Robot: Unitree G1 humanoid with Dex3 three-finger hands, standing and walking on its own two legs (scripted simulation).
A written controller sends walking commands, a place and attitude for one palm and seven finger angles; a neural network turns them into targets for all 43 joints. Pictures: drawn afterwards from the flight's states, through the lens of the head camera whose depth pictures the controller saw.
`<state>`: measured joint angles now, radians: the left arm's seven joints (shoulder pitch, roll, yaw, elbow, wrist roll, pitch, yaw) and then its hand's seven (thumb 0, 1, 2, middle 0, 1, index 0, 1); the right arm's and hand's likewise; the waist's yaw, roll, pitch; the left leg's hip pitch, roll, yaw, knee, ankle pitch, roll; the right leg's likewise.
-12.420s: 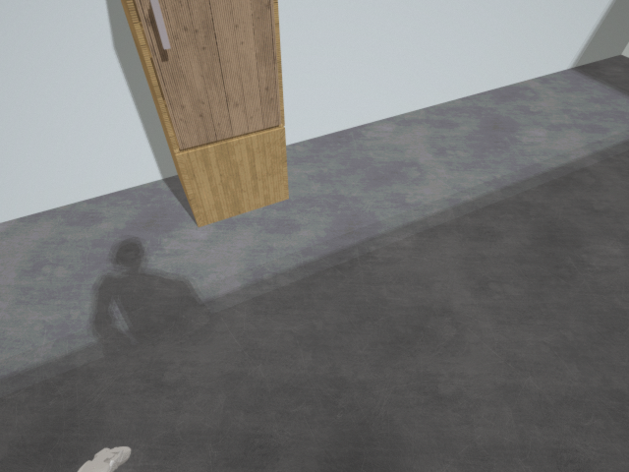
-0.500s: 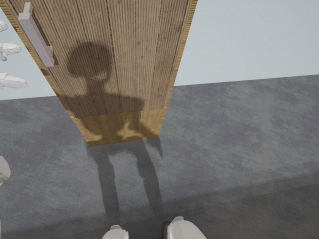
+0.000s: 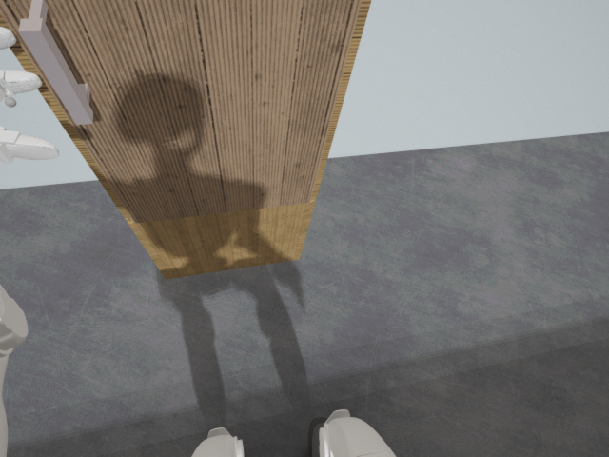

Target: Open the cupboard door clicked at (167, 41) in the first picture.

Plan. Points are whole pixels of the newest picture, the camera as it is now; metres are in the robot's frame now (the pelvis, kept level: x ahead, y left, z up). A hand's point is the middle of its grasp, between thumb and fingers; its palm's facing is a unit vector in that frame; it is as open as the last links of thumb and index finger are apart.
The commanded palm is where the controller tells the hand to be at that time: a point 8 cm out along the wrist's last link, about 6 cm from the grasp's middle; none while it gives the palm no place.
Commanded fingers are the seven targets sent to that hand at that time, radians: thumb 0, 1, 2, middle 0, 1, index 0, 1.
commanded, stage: slide the fingers in behind the handle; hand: left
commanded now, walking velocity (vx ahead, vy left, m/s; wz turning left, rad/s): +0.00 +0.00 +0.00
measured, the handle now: (62, 66) +0.56 +0.24 +0.12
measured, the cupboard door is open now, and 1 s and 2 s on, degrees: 0 0 0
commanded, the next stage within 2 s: close the thumb around the handle in 1.42 s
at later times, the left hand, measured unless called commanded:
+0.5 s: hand (50, 100) +0.51 +0.25 +0.12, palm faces +0.09 -1.00 -0.03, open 14.0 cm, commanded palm +0.49 +0.29 +0.11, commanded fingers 0.00 -0.50 0.30 -0.30 -1.20 -0.30 -1.20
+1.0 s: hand (79, 100) +0.51 +0.22 +0.12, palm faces +0.07 -1.00 -0.01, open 13.9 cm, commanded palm +0.49 +0.26 +0.11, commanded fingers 0.00 -0.50 0.30 -0.30 -1.20 -0.30 -1.20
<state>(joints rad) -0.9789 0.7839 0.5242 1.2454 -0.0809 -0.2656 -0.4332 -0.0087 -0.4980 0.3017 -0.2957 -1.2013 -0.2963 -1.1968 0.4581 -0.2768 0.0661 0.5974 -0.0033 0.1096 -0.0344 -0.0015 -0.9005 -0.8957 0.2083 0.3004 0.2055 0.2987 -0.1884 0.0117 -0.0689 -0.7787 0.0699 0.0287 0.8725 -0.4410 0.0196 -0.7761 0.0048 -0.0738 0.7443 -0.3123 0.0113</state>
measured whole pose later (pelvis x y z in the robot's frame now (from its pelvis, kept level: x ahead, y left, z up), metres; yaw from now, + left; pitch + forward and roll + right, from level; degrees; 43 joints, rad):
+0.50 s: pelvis +0.00 -0.01 +0.00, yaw +1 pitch +19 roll -3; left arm -0.98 0.68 0.47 1.23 -0.07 -0.29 -0.33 -0.01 -0.50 0.30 -0.30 -1.20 -0.30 -1.21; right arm 0.42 -0.27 0.05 0.61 -0.01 0.08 -0.03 0.00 -0.90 -0.90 0.21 0.30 0.20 0.30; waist -0.18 0.02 -0.07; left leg -0.76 0.07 0.02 0.86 -0.43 0.01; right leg -0.76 0.01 -0.08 0.75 -0.32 0.00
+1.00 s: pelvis +0.00 -0.01 +0.00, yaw +1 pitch +19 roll -3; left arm -0.99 0.62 0.44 1.22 -0.08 -0.30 -0.28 -0.01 -0.50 0.30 -0.30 -1.20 -0.30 -1.21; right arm 0.44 -0.27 0.04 0.63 -0.01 0.06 -0.02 0.00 -0.90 -0.90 0.21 0.30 0.20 0.30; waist -0.18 0.02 -0.08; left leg -0.76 0.07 0.02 0.86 -0.43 0.01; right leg -0.76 0.00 -0.08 0.75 -0.32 0.00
